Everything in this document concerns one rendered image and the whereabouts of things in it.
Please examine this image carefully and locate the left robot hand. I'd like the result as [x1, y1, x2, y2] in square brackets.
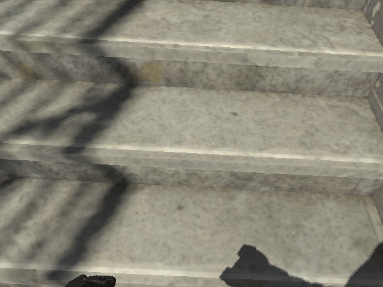
[65, 274, 116, 287]

